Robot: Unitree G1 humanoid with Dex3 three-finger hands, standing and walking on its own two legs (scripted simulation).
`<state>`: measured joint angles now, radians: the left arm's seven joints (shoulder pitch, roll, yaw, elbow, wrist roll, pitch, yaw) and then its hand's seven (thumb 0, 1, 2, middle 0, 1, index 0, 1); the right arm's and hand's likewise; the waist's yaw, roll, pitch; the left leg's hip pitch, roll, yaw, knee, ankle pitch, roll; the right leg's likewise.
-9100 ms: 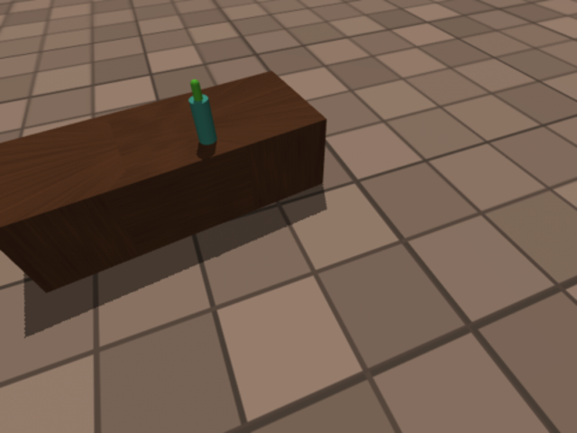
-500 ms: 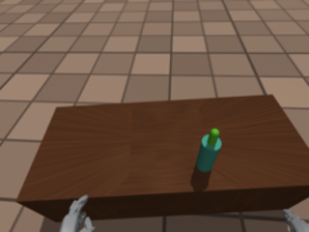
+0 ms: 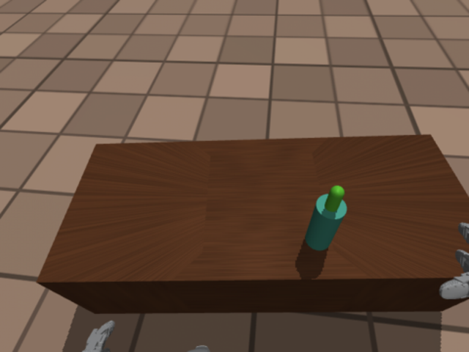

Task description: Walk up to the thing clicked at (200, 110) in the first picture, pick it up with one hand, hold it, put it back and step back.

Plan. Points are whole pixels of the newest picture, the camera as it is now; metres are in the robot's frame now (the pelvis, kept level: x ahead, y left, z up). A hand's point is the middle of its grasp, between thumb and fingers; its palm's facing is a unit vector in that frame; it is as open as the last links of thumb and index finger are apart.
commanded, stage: go down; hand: right
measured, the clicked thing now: (326, 217) +0.48 -0.19 -0.21
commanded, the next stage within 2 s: approach in 1.22 s
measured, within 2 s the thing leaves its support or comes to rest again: neither
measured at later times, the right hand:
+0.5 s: hand out of the picture +0.33 -0.35 +0.02, palm faces +0.17 +0.98 -0.12, open 17.5 cm
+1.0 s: hand out of the picture +0.36 -0.37 +0.03, palm faces +0.17 +0.98 -0.09, open 17.5 cm
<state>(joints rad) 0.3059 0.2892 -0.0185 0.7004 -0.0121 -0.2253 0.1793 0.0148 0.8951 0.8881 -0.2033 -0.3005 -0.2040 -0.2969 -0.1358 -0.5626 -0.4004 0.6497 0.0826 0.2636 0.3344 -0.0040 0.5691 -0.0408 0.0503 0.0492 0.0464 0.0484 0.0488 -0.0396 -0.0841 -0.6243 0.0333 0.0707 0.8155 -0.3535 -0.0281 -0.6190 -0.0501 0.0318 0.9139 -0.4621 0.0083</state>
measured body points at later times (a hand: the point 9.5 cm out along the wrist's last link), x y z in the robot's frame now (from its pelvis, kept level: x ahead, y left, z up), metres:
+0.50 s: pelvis +0.00 +0.00 +0.00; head +0.08 -0.02 +0.44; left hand +0.09 +0.29 -0.09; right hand +0.32 -0.41 +0.03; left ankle +0.03 +0.14 -0.70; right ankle +0.00 -0.12 -0.70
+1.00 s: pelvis +0.01 -0.01 +0.00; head +0.10 -0.04 +0.44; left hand +0.06 +0.28 -0.09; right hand +0.35 -0.43 +0.04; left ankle +0.03 +0.14 -0.70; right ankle +0.00 -0.12 -0.70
